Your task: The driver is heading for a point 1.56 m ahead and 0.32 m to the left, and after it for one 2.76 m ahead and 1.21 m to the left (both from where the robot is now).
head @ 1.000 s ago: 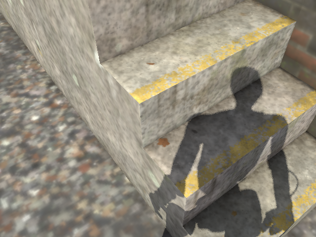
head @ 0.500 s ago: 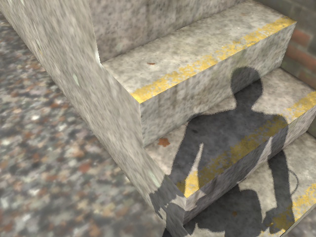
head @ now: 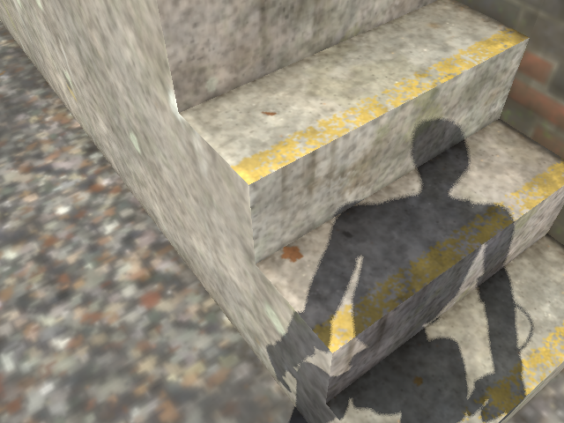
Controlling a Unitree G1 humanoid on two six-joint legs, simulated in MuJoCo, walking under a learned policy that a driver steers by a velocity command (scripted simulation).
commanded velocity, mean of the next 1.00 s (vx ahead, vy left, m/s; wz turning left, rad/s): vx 0.05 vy -0.06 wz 0.00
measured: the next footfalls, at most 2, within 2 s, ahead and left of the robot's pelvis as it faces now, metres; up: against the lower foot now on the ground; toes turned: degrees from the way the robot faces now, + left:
right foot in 0.52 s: +0.05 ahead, -0.19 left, +0.00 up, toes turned +0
left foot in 0.76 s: +0.05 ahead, +0.03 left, +0.00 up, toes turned +2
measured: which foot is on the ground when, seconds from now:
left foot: down 0.00-0.52, up 0.54-0.74, down 0.76-1.00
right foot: down 0.00-0.30, up 0.32-0.50, down 0.52-1.00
